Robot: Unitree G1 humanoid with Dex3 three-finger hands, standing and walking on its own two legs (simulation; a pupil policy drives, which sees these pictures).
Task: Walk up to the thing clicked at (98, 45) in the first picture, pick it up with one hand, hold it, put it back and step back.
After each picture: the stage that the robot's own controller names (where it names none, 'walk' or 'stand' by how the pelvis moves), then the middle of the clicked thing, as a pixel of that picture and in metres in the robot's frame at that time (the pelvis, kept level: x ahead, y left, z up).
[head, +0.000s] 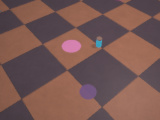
stand; (98, 42) +1.37 -0.17 -0.72
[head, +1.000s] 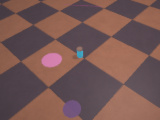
walk; (79, 52) +1.23 +0.15 -0.70
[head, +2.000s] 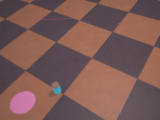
walk; (56, 87) +0.74 +0.32 -0.72
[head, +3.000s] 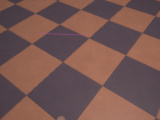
walk; out of the picture +0.45 +0.20 -0.71
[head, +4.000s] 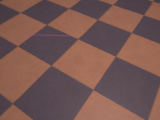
stand; out of the picture +0.36 +0.22 -0.72
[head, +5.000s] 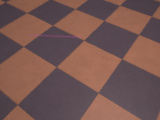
stand; out of the picture +0.34 +0.20 -0.72
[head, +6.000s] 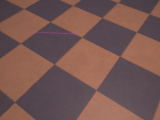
stand; out of the picture +0.33 +0.20 -0.71
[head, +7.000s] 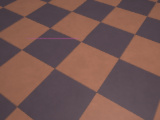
stand; out of the picture +0.36 +0.22 -0.73
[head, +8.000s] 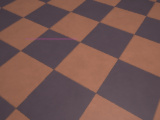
stand; out of the picture +0.34 +0.23 -0.73
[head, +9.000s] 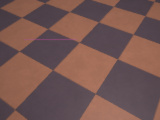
go down; out of the picture +0.33 +0.23 -0.73
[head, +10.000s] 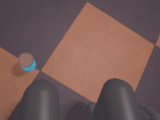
go down; (27, 62) +0.42 +0.22 -0.36
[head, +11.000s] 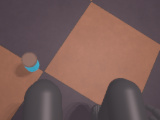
approach; (31, 62) +0.42 +0.22 -0.32
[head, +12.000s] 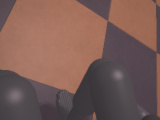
close in; out of the picture +0.42 +0.27 -0.23
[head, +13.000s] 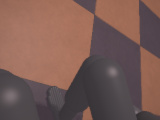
close; out of the picture +0.41 +0.28 -0.23
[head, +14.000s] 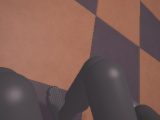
lift; out of the picture +0.40 +0.28 -0.23
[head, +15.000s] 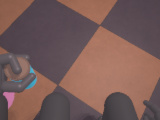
lift; (22, 74) +0.34 +0.21 -0.03
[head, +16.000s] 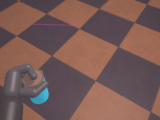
hold; (36, 87) +0.33 +0.18 +0.00
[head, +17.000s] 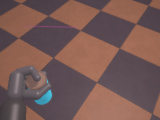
hold; (39, 88) +0.33 +0.17 +0.00
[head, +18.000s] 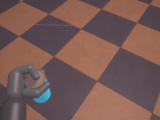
crouch; (38, 87) +0.33 +0.17 -0.01
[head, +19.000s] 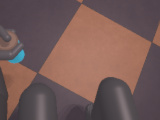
crouch; (11, 48) +0.45 +0.22 -0.11
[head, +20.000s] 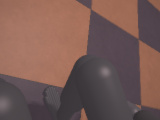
lower; out of the picture +0.42 +0.28 -0.23
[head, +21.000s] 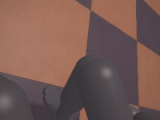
lower; out of the picture +0.42 +0.29 -0.23
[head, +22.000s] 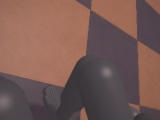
lower; out of the picture +0.42 +0.29 -0.23
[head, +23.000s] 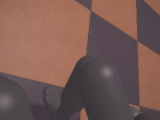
lower; out of the picture +0.42 +0.29 -0.23
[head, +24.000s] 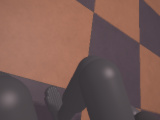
open; out of the picture +0.41 +0.28 -0.23
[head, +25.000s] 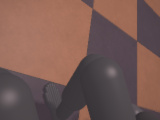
rise; out of the picture +0.41 +0.28 -0.23
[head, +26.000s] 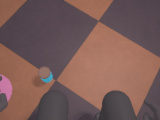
walk; (45, 74) +0.43 +0.20 -0.43
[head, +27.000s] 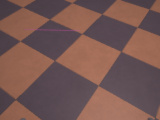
stand; out of the picture +0.36 +0.18 -0.66
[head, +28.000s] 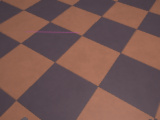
stand; out of the picture +0.37 +0.19 -0.67
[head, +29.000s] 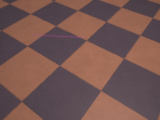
stand; out of the picture +0.37 +0.18 -0.71
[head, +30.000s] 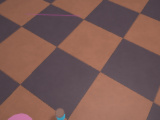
walk; (60, 114) +0.39 +0.15 -0.70
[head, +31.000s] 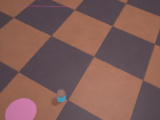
walk; (61, 95) +0.52 +0.14 -0.71
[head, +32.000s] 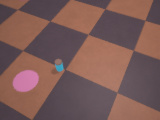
walk; (59, 65) +0.84 +0.26 -0.69
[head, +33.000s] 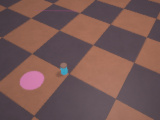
stand; (63, 68) +0.97 +0.20 -0.71
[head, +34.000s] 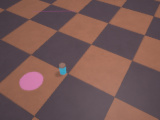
stand; (62, 68) +0.98 +0.21 -0.73
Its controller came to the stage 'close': yes
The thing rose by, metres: 0.71
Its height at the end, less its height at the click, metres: +0.00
